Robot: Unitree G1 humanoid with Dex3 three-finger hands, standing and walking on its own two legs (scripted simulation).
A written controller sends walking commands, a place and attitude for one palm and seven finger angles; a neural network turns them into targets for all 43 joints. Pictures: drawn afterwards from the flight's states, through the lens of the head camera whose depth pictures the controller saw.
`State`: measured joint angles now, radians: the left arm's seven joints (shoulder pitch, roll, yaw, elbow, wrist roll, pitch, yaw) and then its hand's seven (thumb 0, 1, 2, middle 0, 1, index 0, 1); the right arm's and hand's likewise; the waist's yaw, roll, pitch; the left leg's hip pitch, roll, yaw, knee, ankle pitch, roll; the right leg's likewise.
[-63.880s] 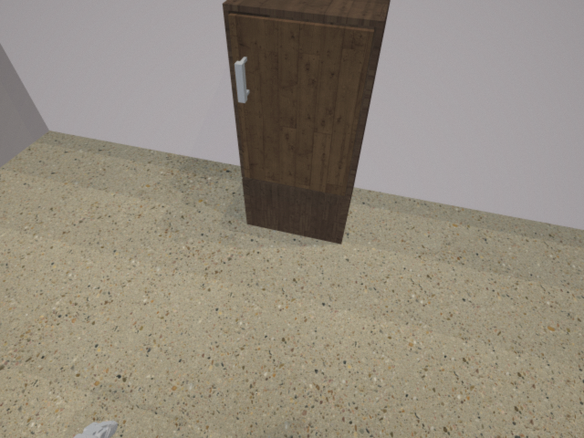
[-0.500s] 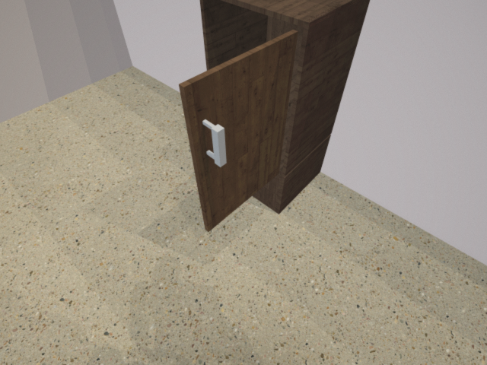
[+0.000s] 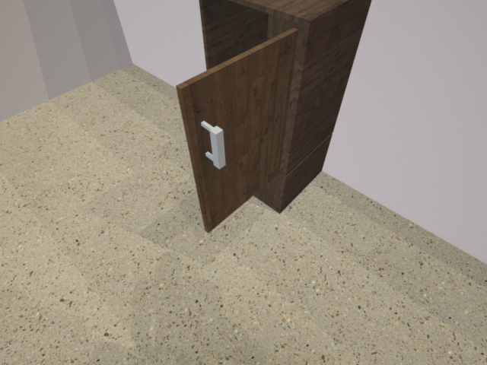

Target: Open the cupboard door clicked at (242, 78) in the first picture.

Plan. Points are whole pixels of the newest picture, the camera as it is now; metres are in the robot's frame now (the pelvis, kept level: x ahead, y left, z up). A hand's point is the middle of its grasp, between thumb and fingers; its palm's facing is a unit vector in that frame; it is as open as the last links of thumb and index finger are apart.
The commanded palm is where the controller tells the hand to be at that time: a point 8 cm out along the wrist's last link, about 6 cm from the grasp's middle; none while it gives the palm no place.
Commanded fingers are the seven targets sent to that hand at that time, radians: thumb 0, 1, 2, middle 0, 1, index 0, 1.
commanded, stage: look to check the result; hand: left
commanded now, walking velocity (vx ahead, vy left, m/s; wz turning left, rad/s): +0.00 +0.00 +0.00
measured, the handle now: (212, 144) +0.62 +0.12 -0.04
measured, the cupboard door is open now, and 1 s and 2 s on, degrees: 88 88 88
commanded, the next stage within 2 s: stand and wait in 0.04 s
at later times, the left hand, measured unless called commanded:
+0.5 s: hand out of the picture +0.01 +0.16 -0.17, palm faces +0.04 -0.98 -0.20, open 7.4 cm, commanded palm none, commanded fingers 0.00 0.90 0.90 -0.20 -0.30 -0.20 -0.30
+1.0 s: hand out of the picture +0.01 +0.15 -0.17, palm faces +0.04 -0.98 -0.20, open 7.4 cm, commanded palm none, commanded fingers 0.00 0.90 0.90 -0.20 -0.30 -0.20 -0.30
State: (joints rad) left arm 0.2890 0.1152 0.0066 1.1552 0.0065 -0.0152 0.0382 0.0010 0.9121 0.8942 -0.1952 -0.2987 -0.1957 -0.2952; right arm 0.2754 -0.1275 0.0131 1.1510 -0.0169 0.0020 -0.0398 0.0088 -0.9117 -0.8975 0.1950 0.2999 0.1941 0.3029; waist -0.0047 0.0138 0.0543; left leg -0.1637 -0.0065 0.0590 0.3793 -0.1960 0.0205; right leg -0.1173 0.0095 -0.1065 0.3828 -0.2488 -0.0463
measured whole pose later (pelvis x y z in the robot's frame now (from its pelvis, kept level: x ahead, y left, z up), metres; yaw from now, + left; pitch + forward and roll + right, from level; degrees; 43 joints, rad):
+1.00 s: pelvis +0.02 -0.01 +0.00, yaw +0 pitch -1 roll +1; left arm 0.29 0.13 0.01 1.15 0.01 -0.02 0.04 0.00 0.91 0.89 -0.20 -0.30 -0.20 -0.30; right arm 0.26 -0.14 0.01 1.16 -0.01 0.00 -0.05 0.01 -0.91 -0.90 0.20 0.30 0.19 0.30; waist 0.00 0.01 0.05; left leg -0.13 0.01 0.05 0.37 -0.22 0.00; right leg -0.07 0.03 -0.11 0.36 -0.27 -0.06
